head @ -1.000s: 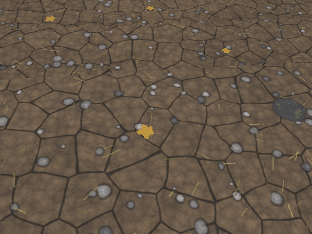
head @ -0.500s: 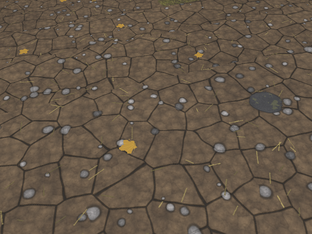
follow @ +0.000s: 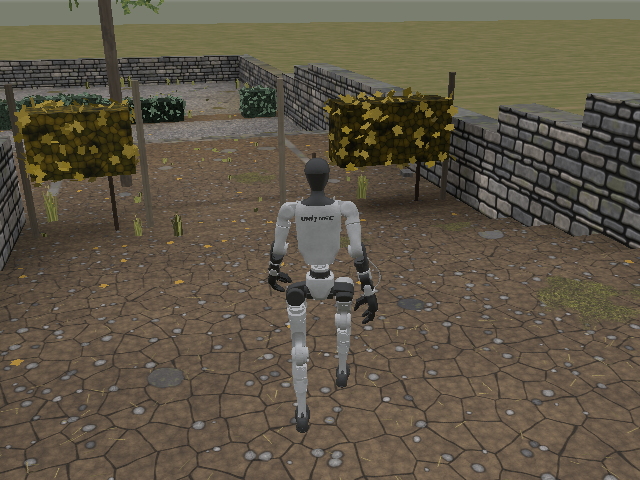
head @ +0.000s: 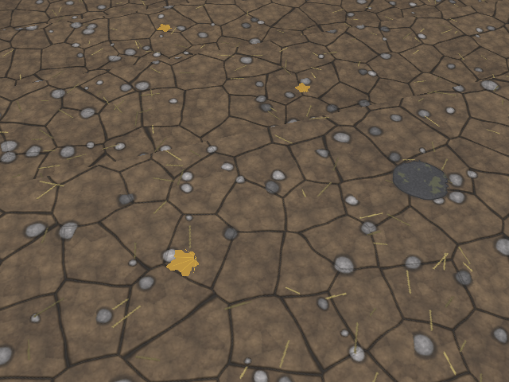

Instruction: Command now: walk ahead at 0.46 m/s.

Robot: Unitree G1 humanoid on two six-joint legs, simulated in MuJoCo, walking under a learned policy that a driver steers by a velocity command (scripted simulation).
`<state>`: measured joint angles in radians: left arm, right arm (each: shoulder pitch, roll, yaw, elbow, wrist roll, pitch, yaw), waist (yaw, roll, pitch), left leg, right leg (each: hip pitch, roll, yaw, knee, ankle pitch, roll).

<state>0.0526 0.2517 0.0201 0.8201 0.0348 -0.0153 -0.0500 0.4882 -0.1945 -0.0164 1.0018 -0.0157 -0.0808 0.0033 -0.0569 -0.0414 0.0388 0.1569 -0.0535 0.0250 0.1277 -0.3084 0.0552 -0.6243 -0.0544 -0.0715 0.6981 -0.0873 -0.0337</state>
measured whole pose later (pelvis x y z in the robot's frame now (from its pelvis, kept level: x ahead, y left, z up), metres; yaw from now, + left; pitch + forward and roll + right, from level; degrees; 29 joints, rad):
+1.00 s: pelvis +0.56 +0.00 +0.01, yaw +0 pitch +0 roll +1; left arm 0.12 0.22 0.04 0.92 0.03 -0.03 -0.03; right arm 0.44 -0.19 -0.03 1.05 -0.01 -0.09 0.01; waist -0.03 -0.04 0.04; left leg -0.02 -0.09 0.09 0.22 -0.20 0.09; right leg -0.62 -0.11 -0.01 0.82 -0.08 -0.02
